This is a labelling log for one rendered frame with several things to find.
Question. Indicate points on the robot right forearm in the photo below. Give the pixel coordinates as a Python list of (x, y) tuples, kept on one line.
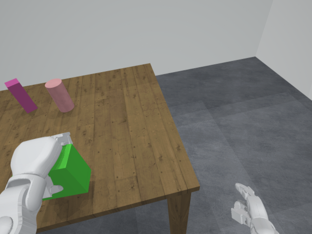
[(262, 226)]

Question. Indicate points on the robot left forearm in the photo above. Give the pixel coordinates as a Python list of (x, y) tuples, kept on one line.
[(20, 202)]

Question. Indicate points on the table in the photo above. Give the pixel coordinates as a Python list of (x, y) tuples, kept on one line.
[(123, 129)]

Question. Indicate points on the right robot hand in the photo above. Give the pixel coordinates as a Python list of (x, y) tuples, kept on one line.
[(244, 212)]

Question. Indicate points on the left robot hand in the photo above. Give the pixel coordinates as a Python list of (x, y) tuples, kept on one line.
[(38, 156)]

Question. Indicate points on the sponge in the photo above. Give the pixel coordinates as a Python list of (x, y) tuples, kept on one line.
[(71, 172)]

